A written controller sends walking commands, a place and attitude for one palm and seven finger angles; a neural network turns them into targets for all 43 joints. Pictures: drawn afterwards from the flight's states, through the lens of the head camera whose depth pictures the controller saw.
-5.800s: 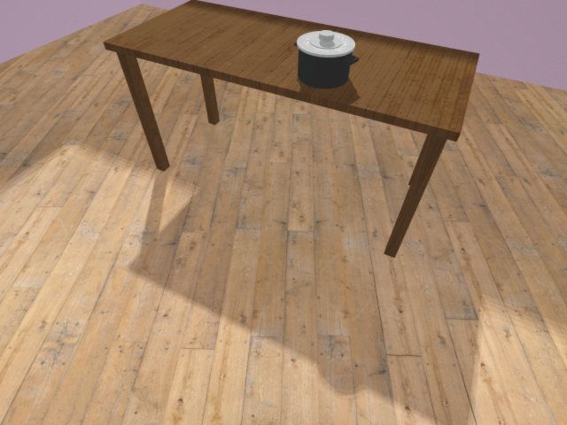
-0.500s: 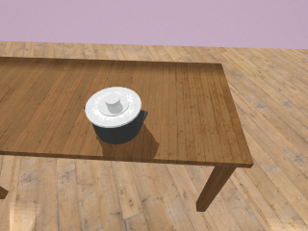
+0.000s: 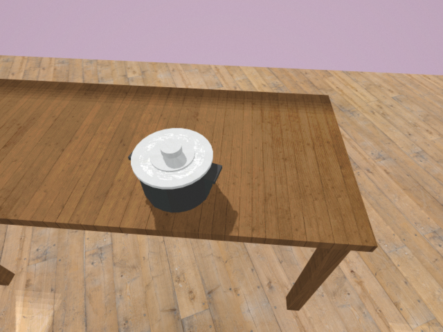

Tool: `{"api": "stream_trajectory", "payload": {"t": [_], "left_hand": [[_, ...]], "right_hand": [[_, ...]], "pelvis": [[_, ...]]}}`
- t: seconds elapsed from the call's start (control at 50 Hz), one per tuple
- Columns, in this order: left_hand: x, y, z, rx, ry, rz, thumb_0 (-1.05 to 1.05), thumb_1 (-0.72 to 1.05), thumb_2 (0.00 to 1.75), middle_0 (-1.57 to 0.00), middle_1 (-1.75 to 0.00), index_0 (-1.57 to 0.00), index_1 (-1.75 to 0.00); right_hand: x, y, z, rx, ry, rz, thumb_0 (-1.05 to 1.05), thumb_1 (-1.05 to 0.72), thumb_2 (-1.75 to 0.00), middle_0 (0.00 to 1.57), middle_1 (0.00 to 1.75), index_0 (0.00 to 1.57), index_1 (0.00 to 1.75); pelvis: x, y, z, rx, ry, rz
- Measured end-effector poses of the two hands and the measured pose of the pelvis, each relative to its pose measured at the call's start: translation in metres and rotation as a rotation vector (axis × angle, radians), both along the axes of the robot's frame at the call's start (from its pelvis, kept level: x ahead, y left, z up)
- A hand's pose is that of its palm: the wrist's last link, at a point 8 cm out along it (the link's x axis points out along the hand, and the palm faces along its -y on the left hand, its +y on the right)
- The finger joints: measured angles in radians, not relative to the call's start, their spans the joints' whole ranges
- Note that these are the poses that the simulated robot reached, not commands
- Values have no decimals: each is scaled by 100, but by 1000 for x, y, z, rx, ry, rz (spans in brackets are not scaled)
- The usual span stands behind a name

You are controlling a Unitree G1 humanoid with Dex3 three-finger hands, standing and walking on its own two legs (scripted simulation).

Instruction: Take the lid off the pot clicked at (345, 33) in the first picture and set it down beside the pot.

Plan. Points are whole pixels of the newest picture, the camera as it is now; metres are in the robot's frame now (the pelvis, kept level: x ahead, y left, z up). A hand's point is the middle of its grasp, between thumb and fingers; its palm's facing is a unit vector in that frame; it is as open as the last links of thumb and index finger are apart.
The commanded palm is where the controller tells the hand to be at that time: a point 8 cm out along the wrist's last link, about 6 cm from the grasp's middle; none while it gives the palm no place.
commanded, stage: look again from close up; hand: left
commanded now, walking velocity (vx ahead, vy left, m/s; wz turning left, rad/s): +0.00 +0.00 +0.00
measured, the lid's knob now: (171, 148) +0.48 +0.15 +0.04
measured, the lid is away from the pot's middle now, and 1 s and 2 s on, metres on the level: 0.00 0.00 0.00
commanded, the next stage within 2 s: lift the closed hand beside the body in 0.74 s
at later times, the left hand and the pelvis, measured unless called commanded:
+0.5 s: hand out of the picture +0.04 +0.23 -0.18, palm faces -0.01 -0.98 -0.21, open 7.4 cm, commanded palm none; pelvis +0.01 +0.04 -0.01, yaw -1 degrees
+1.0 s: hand out of the picture +0.11 +0.23 -0.11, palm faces +0.16 -0.94 -0.29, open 6.9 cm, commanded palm +0.09 +0.27 -0.06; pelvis +0.00 +0.03 +0.00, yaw +1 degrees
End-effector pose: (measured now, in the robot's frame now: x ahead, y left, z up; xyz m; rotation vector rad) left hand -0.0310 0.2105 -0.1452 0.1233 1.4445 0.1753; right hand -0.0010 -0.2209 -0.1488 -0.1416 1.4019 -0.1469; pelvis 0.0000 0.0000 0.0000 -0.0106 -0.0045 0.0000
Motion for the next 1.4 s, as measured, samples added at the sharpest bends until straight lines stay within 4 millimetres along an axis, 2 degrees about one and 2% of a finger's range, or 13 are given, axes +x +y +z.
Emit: {"api": "stream_trajectory", "payload": {"t": [0.1, 0.26, 0.4, 0.58, 0.86, 0.88, 0.92, 0.98, 1.04, 1.14, 1.22, 1.3, 1.4], "left_hand": [[10, 16, -7, 0, -28, -34, 1, 91, 90, -20, -30, -20, -30], [47, 45, -9, 18, -116, -62, 1, 91, 90, -20, -30, -20, -30], [64, 60, -6, 26, -147, -81, 1, 91, 90, -20, -30, -20, -30], [59, 64, -6, 21, -114, -79, 1, 91, 90, -19, -30, -20, -30], [33, 51, -7, 3, -45, -60, 1, 91, 90, -20, -30, -20, -30], [40, 51, -3, 7, -86, -39, 1, 91, 90, -20, -30, -20, -30], [72, 54, 21, 58, -289, -25, 2, 91, 90, -21, -31, -21, -31], [115, 59, 57, 145, -525, -26, 2, 91, 90, -26, -36, -26, -36], [133, 59, 71, 166, -617, -31, 1, 91, 90, -33, -45, -33, -45], [127, 52, 92, 157, -734, -44, 1, 91, 90, -50, -64, -51, -63], [110, 54, 94, 169, -754, -12, 1, 90, 90, -66, -81, -67, -81], [98, 56, 100, 195, -770, 14, 1, 90, 90, -83, -100, -84, -100], [93, 59, 102, 218, -764, 26, 2, 90, 90, -104, -123, -105, -123]], "right_hand": [[8, 5, 0, -14, -57, -11, 1, -92, -90, 20, 30, 20, 29], [15, 22, 1, -28, -85, 0, 2, -93, -90, 20, 30, 20, 29], [19, 30, 4, -34, -90, 5, 2, -93, -90, 20, 30, 20, 29], [24, 33, 8, -37, -82, 10, 1, -93, -90, 20, 30, 21, 30], [28, 28, 8, -38, -67, 15, 1, -92, -90, 20, 30, 21, 30], [31, 27, 10, -34, -98, 16, 1, -92, -90, 20, 30, 21, 29], [44, 26, 17, -39, -218, 35, 1, -92, -90, 20, 30, 21, 29], [74, 23, 24, -31, -390, 62, 2, -92, -90, 20, 30, 21, 29], [110, 19, 38, -17, -538, 65, 2, -91, -90, 20, 30, 21, 30], [161, 14, 79, -28, -777, 108, 2, -91, -90, 20, 30, 20, 29], [183, 10, 101, -53, -863, 166, 1, -91, -90, 20, 30, 20, 29], [189, 9, 104, -73, -874, 208, 1, -90, -90, 20, 30, 20, 30], [177, 9, 90, -70, -807, 209, 1, -90, -90, 20, 30, 21, 30]], "pelvis": [[-1, 12, -7, -10, 7, -4], [2, 30, -10, -4, 5, -10], [4, 38, -8, 1, 8, -14], [6, 41, -6, 6, 9, -14], [7, 38, -4, 3, 7, -10], [6, 37, -4, 3, 6, -9], [5, 37, -4, 8, 6, -4], [1, 35, -4, 11, 1, 10], [-5, 31, -4, 13, 4, 6], [-17, 21, -5, 10, -12, 4], [-25, 13, -6, 5, -13, 19], [-28, 8, -7, 1, -11, 29], [-27, 4, -7, 0, -9, 34]]}}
